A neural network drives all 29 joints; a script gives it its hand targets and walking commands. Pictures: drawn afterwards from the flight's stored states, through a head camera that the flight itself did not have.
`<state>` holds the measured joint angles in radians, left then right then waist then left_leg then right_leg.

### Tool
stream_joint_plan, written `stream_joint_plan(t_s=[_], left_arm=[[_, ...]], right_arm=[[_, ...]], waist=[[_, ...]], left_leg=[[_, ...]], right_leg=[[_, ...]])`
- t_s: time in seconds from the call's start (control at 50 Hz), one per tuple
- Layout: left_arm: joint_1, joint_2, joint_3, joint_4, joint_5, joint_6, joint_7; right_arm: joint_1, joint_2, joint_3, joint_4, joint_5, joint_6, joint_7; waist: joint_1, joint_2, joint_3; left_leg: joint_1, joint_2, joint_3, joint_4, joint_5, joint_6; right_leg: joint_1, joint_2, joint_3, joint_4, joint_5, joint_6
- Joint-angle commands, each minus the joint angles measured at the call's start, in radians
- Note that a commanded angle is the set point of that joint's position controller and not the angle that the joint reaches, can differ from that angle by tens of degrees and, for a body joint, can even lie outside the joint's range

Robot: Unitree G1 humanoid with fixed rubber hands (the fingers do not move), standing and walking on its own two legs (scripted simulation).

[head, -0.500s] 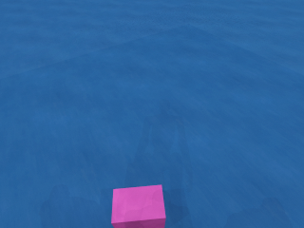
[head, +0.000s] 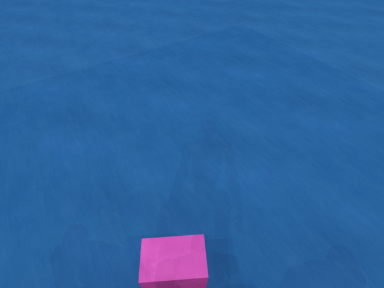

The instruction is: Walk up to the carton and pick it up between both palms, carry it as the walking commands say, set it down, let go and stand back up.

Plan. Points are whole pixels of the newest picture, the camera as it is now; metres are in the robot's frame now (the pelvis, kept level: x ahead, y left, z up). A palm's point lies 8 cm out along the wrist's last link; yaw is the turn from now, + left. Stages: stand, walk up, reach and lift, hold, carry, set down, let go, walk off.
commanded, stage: walk up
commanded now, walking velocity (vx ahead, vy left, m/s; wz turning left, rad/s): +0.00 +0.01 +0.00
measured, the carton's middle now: (175, 266) +0.34 +0.08 -0.64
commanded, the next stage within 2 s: stand in 0.68 s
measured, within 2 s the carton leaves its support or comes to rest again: neither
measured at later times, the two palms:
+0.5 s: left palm out of the picture -0.02 +0.18 -0.15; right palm out of the picture -0.02 -0.21 -0.16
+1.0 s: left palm out of the picture +0.03 +0.21 -0.16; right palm out of the picture +0.04 -0.25 -0.16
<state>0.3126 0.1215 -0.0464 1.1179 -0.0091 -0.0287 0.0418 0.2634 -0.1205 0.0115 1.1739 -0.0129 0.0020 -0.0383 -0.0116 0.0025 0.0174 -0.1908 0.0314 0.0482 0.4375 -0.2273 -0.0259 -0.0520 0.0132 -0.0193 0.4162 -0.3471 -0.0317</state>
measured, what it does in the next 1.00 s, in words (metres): stands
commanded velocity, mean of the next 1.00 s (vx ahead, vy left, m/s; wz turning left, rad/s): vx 0.01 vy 0.01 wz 0.00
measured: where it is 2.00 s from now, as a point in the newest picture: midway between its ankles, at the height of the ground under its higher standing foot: outside the picture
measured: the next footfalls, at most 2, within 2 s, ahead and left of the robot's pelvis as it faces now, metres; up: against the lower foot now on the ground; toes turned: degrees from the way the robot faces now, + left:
none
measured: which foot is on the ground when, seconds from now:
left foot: down 0.00-1.00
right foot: down 0.00-1.00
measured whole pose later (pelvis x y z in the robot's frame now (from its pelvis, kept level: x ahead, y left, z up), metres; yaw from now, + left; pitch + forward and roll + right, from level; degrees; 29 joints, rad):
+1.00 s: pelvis -0.01 -0.02 -0.02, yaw +1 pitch +8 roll +1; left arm 0.24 0.20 -0.05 0.88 -0.14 0.20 0.07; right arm 0.20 -0.19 0.06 0.88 0.13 0.21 -0.08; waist -0.01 -0.01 -0.06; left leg -0.50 0.05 0.01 0.65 -0.29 -0.02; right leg -0.37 0.03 -0.06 0.67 -0.44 -0.07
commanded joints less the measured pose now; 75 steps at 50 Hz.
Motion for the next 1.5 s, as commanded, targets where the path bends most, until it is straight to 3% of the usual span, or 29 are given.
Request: stream_joint_plan(t_s=[0.0, 0.2, 0.28, 0.32, 0.5, 0.64, 0.86, 0.88, 0.9, 0.92, 0.94, 0.98, 1.02, 1.04, 1.08, 1.1, 1.12, 1.14, 1.16, 1.18, 1.22, 1.26, 1.28, 1.32, 1.38, 1.4, 1.44, 1.46, 1.48], left_arm=[[0.100, 0.092, 0.029, -0.013, 0.003, -0.009, 0.004], [0.107, 0.069, 0.026, -0.011, 0.010, -0.012, 0.003], [0.108, 0.073, 0.025, -0.009, 0.006, -0.014, 0.005], [0.109, 0.075, 0.029, -0.007, 0.007, -0.012, 0.005], [0.115, 0.068, 0.023, -0.004, 0.006, -0.013, 0.005], [0.120, 0.065, 0.026, 0.003, 0.010, -0.010, 0.000], [0.132, 0.071, 0.029, 0.012, 0.003, -0.012, 0.001], [-0.755, 0.211, 0.041, -0.691, -0.112, -0.012, -0.025], [-0.705, 0.183, 0.015, -0.537, -0.120, 0.093, 0.016], [-0.606, 0.180, -0.011, -0.620, -0.141, 0.165, 0.032], [-0.599, 0.193, -0.011, -0.621, -0.165, 0.233, 0.030], [-0.465, 0.173, -0.048, -0.580, -0.214, 0.378, 0.022], [-0.197, 0.168, -0.006, -0.536, -0.177, 0.507, 0.011], [-0.110, 0.138, -0.003, -0.517, -0.158, 0.562, 0.005], [-0.014, 0.089, 0.017, -0.503, -0.105, 0.611, -0.015], [0.001, 0.069, 0.034, -0.503, -0.067, 0.604, -0.033], [0.026, 0.069, 0.055, -0.506, -0.029, 0.592, -0.048], [0.002, 0.061, 0.081, -0.495, 0.011, 0.570, -0.058], [-0.048, 0.036, 0.117, -0.562, 0.042, 0.545, -0.062], [-0.090, 0.027, 0.147, -0.619, 0.072, 0.516, -0.058], [-0.196, 0.000, 0.187, -0.754, 0.118, 0.466, -0.051], [-0.234, -0.005, 0.204, -0.793, 0.134, 0.411, -0.037], [-0.263, 0.008, 0.215, -0.823, 0.132, 0.384, -0.026], [-0.347, 0.023, 0.269, -0.853, 0.142, 0.321, -0.022], [-0.343, 0.016, 0.236, -0.812, 0.107, 0.313, -0.012], [-0.321, 0.003, 0.203, -0.847, 0.087, 0.337, -0.003], [-0.344, 0.000, 0.173, -0.888, 0.050, 0.407, 0.005], [-0.347, -0.007, 0.176, -0.895, 0.039, 0.444, 0.016], [-0.402, 0.001, 0.176, -0.933, 0.018, 0.483, 0.021]], right_arm=[[0.105, -0.095, -0.020, -0.014, -0.002, -0.005, -0.005], [0.092, -0.072, -0.026, -0.007, -0.002, 0.004, -0.006], [0.098, -0.073, -0.023, -0.005, 0.001, 0.002, -0.006], [0.109, -0.076, -0.023, -0.006, 0.000, 0.003, -0.005], [0.114, -0.054, -0.019, 0.005, 0.004, 0.002, -0.007], [0.120, -0.058, -0.018, 0.014, 0.002, 0.005, -0.008], [0.128, -0.051, -0.013, 0.013, 0.000, 0.001, -0.007], [-0.827, -0.150, 0.009, -0.733, 0.143, -0.005, 0.009], [-0.673, -0.172, 0.053, -0.609, 0.107, 0.076, -0.037], [-0.641, -0.146, 0.081, -0.661, 0.147, 0.137, -0.044], [-0.667, -0.135, 0.081, -0.669, 0.187, 0.204, -0.049], [-0.474, -0.073, 0.089, -0.595, 0.263, 0.345, -0.050], [-0.208, -0.071, 0.093, -0.541, 0.251, 0.471, -0.041], [-0.119, -0.053, 0.090, -0.515, 0.243, 0.524, -0.033], [-0.039, -0.050, 0.060, -0.496, 0.203, 0.560, -0.019], [-0.022, -0.054, 0.018, -0.493, 0.144, 0.562, -0.008], [0.005, -0.050, -0.009, -0.469, 0.100, 0.556, 0.000], [-0.008, -0.031, -0.009, -0.449, 0.064, 0.545, 0.005], [-0.055, -0.027, -0.028, -0.470, 0.028, 0.529, 0.015], [-0.085, -0.009, -0.032, -0.506, 0.003, 0.507, 0.025], [-0.203, 0.025, -0.065, -0.600, -0.024, 0.451, 0.043], [-0.297, -0.006, -0.090, -0.676, -0.044, 0.386, 0.053], [-0.340, -0.058, -0.115, -0.708, -0.062, 0.351, 0.058], [-0.423, -0.107, -0.160, -0.756, -0.084, 0.274, 0.062], [-0.453, -0.152, -0.142, -0.783, -0.050, 0.252, 0.080], [-0.412, -0.158, -0.134, -0.790, -0.032, 0.276, 0.088], [-0.425, -0.180, -0.151, -0.816, -0.028, 0.337, 0.097], [-0.437, -0.191, -0.146, -0.822, -0.030, 0.373, 0.106], [-0.480, -0.219, -0.159, -0.845, -0.019, 0.408, 0.119]], waist=[[-0.009, -0.012, 0.059], [-0.002, -0.010, 0.076], [-0.004, -0.034, 0.075], [-0.005, -0.033, 0.068], [-0.001, -0.030, 0.076], [0.001, -0.015, 0.100], [0.003, -0.021, 0.092], [-0.023, -0.026, -0.146], [0.010, -0.129, -0.142], [-0.024, -0.125, -0.177], [0.018, -0.082, -0.174], [0.040, -0.057, -0.219], [0.049, -0.087, -0.326], [0.031, -0.092, -0.349], [0.031, -0.092, -0.416], [0.014, -0.103, -0.449], [0.024, -0.066, -0.446], [0.018, -0.040, -0.414], [0.035, -0.002, -0.433], [0.039, -0.029, -0.478], [0.049, -0.013, -0.571], [0.040, -0.037, -0.611], [0.021, -0.055, -0.627], [0.009, -0.037, -0.699], [0.041, 0.018, -0.895], [0.034, 0.025, -0.941], [0.037, 0.037, -0.887], [0.060, 0.014, -0.828], [0.049, -0.004, -0.779]], left_leg=[[0.059, 0.085, -0.069, -0.037, 0.310, 0.032], [0.032, 0.072, -0.062, -0.034, 0.240, 0.025], [0.036, 0.073, -0.067, -0.034, 0.243, 0.024], [0.044, 0.071, -0.061, -0.030, 0.246, 0.021], [0.029, 0.072, -0.060, -0.030, 0.251, 0.015], [0.022, 0.075, -0.068, -0.031, 0.229, 0.018], [0.036, 0.079, -0.062, -0.030, 0.254, 0.012], [-0.169, -0.054, -0.095, 0.144, 0.058, 0.091], [-0.148, 0.001, -0.049, 0.239, -0.016, 0.087], [-0.122, 0.038, -0.071, 0.246, 0.001, 0.094], [-0.144, 0.048, -0.077, 0.283, -0.014, 0.102], [-0.153, 0.023, -0.041, 0.279, 0.077, 0.108], [-0.162, -0.028, -0.024, 0.317, 0.256, 0.101], [-0.210, -0.047, -0.042, 0.308, 0.309, 0.106], [-0.316, -0.076, -0.081, 0.300, 0.372, 0.112], [-0.350, -0.079, -0.100, 0.288, 0.396, 0.105], [-0.361, -0.084, -0.103, 0.275, 0.409, 0.097], [-0.391, -0.083, -0.102, 0.257, 0.374, 0.087], [-0.412, -0.076, -0.102, 0.234, 0.348, 0.071], [-0.395, -0.072, -0.095, 0.230, 0.377, 0.054], [-0.381, -0.071, -0.079, 0.249, 0.458, 0.029], [-0.391, -0.074, -0.068, 0.282, 0.514, 0.015], [-0.394, -0.068, -0.072, 0.316, 0.536, 0.013], [-0.352, -0.044, -0.100, 0.400, 0.627, 0.012], [-0.252, -0.039, -0.098, 0.513, 0.711, -0.006], [-0.178, -0.040, -0.093, 0.526, 0.727, -0.014], [-0.165, -0.041, -0.075, 0.503, 0.594, -0.014], [-0.187, -0.042, -0.062, 0.487, 0.489, -0.013], [-0.194, -0.034, -0.059, 0.474, 0.317, -0.016]], right_leg=[[-0.114, -0.116, 0.070, -0.072, 0.443, 0.004], [-0.102, -0.131, 0.091, -0.089, 0.498, 0.009], [-0.102, -0.131, 0.086, -0.092, 0.506, 0.015], [-0.092, -0.125, 0.080, -0.090, 0.502, 0.001], [-0.083, -0.130, 0.082, -0.084, 0.539, 0.017], [-0.101, -0.132, 0.079, -0.098, 0.460, 0.010], [-0.106, -0.121, 0.070, -0.093, 0.459, 0.009], [-0.595, -0.041, 0.072, 0.022, 0.076, 0.013], [-0.697, -0.111, 0.040, 0.065, 0.056, 0.045], [-0.737, -0.093, 0.039, 0.090, -0.036, 0.055], [-0.728, -0.130, 0.056, 0.077, -0.049, 0.053], [-0.711, -0.148, 0.054, 0.111, 0.070, 0.047], [-0.669, -0.139, 0.111, 0.189, 0.412, 0.043], [-0.602, -0.137, 0.143, 0.219, 0.592, 0.043], [-0.448, -0.142, 0.191, 0.277, 0.900, 0.050], [-0.380, -0.135, 0.202, 0.295, 1.026, 0.057], [-0.358, -0.138, 0.203, 0.291, 1.058, 0.061], [-0.386, -0.122, 0.194, 0.279, 1.023, 0.059], [-0.399, -0.111, 0.191, 0.267, 0.961, 0.052], [-0.414, -0.088, 0.174, 0.272, 0.945, 0.054], [-0.436, -0.049, 0.134, 0.301, 0.887, 0.057], [-0.514, -0.027, 0.107, 0.327, 0.881, 0.062], [-0.586, -0.011, 0.077, 0.361, 0.818, 0.063], [-0.769, 0.003, 0.049, 0.396, 0.691, 0.056], [-0.869, 0.017, 0.003, 0.441, 0.497, 0.041], [-0.908, 0.031, -0.023, 0.446, 0.443, 0.039], [-0.951, 0.046, -0.045, 0.429, 0.299, 0.037], [-0.966, 0.048, -0.050, 0.435, 0.201, 0.032], [-0.995, 0.050, -0.054, 0.447, 0.095, 0.022]])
